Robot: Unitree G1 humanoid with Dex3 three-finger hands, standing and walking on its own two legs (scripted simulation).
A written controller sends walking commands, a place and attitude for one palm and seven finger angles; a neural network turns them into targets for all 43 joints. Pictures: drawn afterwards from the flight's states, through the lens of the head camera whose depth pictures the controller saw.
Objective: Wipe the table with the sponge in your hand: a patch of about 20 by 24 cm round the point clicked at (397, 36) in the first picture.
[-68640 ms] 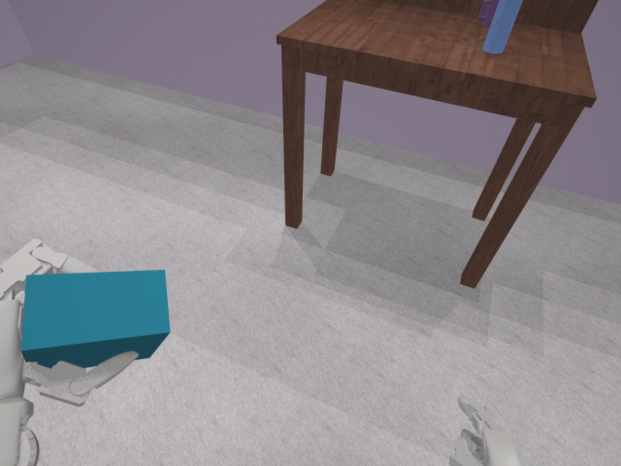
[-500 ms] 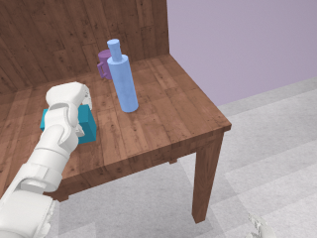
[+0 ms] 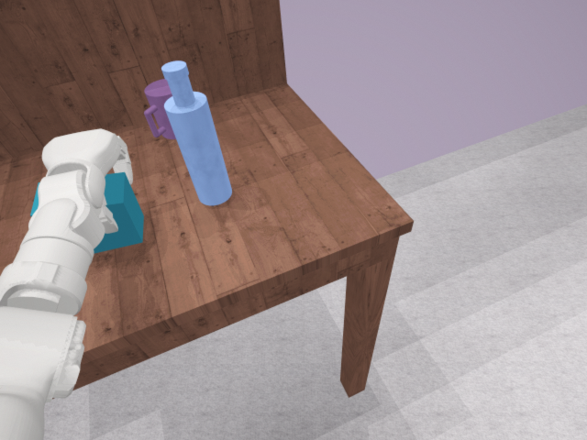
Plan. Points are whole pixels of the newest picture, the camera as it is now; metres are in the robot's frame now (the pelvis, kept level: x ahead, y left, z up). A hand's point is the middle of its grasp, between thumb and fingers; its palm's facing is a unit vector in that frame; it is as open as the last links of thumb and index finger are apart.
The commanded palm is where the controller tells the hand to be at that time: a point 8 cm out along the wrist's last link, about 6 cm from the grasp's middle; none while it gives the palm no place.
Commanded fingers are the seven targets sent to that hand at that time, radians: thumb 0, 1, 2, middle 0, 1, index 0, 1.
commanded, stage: wipe forward along the third lane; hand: left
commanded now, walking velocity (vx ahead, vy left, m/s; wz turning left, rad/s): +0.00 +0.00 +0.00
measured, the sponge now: (98, 222) +0.40 +0.32 +0.10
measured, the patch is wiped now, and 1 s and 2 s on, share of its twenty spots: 0.95 0.95 0.95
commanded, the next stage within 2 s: wipe back along the third lane in 0.36 s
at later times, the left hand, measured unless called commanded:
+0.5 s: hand (96, 169) +0.45 +0.31 +0.16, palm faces -0.11 +0.01 -0.99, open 9.9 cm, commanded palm +0.44 +0.31 +0.19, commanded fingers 0.00 0.10 1.30 -1.20 -1.60 -1.20 -1.60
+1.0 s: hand (91, 181) +0.43 +0.31 +0.16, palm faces +0.08 +0.01 -1.00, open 9.9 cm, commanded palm +0.39 +0.29 +0.18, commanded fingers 0.00 0.10 1.30 -1.20 -1.60 -1.20 -1.60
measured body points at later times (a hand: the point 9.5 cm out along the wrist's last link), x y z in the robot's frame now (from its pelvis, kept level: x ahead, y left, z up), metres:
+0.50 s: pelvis +0.01 +0.03 +0.00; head +0.03 +0.00 +0.45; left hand +0.46 +0.31 +0.21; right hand +0.10 -0.24 -0.13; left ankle +0.02 +0.15 -0.74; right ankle +0.02 -0.07 -0.74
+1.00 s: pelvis +0.04 +0.05 +0.01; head +0.03 +0.02 +0.46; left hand +0.42 +0.31 +0.21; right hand +0.24 -0.18 -0.10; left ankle +0.02 +0.15 -0.74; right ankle +0.02 -0.07 -0.74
